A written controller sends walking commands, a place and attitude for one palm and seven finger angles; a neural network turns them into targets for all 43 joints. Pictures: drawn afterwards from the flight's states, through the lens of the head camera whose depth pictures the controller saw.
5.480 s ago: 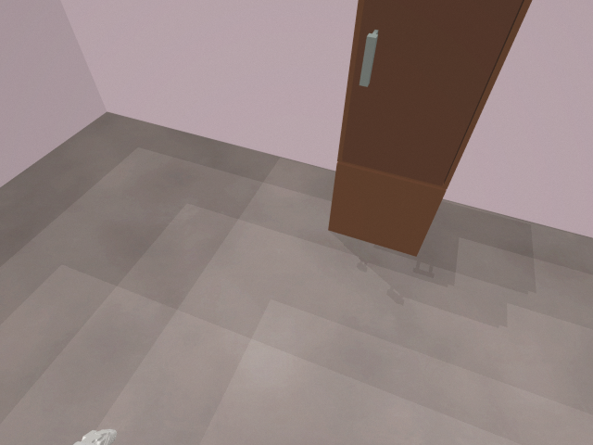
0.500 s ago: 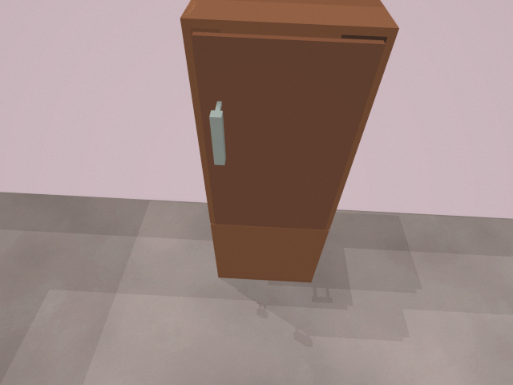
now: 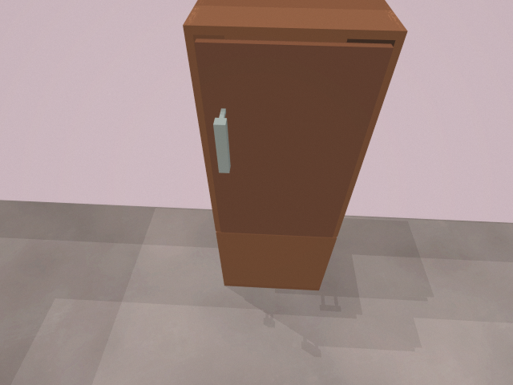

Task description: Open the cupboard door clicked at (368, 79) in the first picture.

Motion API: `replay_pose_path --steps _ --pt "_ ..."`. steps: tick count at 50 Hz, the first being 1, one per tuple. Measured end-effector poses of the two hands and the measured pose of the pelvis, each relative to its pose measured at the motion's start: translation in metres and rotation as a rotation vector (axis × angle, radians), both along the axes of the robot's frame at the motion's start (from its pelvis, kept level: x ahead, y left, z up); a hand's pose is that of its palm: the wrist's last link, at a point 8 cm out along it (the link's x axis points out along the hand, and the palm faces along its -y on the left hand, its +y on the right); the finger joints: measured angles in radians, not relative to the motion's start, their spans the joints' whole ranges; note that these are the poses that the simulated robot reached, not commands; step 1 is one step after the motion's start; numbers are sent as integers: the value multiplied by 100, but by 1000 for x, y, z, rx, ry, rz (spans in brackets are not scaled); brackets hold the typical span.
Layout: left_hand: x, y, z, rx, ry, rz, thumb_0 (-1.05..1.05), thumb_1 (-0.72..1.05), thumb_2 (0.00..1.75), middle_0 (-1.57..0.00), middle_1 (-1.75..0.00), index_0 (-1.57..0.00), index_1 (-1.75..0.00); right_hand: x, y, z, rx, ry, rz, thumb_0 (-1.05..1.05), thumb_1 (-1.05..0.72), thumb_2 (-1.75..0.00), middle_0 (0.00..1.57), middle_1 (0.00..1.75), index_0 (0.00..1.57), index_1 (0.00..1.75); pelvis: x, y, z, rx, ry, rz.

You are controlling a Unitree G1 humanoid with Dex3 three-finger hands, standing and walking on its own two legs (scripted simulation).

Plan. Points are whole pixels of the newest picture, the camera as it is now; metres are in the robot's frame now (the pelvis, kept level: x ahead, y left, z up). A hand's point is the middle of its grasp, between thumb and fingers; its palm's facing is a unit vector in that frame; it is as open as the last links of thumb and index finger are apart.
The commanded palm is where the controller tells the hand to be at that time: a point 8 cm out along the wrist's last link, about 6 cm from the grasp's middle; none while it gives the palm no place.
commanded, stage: look again from close up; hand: left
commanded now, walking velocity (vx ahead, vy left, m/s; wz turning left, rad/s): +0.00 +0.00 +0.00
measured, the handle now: (223, 141) +0.59 +0.11 +0.05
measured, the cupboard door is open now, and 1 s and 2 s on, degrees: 0 0 0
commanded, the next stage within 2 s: shuffle to correct the standing spot in 0.06 s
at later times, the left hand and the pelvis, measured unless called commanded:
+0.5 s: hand out of the picture +0.01 +0.14 -0.18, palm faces -0.01 -0.98 -0.20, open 7.4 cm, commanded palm none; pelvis +0.02 -0.04 -0.01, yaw -2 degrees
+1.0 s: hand out of the picture +0.08 +0.12 -0.18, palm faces +0.01 -0.98 -0.22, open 7.3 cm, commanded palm none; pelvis +0.06 -0.05 +0.00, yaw -4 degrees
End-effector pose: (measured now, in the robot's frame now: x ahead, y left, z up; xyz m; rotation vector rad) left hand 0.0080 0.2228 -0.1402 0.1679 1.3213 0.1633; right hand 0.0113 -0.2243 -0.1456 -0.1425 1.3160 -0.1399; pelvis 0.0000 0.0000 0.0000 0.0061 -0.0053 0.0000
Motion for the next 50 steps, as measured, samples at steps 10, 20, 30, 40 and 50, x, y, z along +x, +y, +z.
replay_pose_path --steps 10,20,30,40,50 --pt "5 -4 -3 -15 21 -6 0 91 90 -19 -30 -19 -30 11 -4 4 -16 6 0 1 -92 -90 20 30 20 30 7 -3 1 1 0 -7" --pt "-2 -18 -9 -29 112 -31 0 91 90 -19 -30 -19 -30 3 -18 -3 -16 32 -60 1 -92 -90 20 30 20 30 13 -19 -5 19 20 -50" --pt "0 -55 -4 -32 112 32 0 91 90 -19 -30 -19 -30 18 -54 -1 -24 105 -50 1 -91 -90 20 30 20 30 37 -49 -3 -7 44 -27" --pt "11 -79 -16 -98 183 30 0 91 90 -20 -30 -20 -30 105 -45 4 -30 -63 -24 1 -93 -90 20 30 19 30 66 -48 -6 -11 23 -53" --pt "63 -53 -5 5 49 -5 1 93 90 -20 -30 -20 -30 122 -35 1 15 -123 -28 0 -92 -90 20 30 20 30 62 -50 -4 12 30 -64"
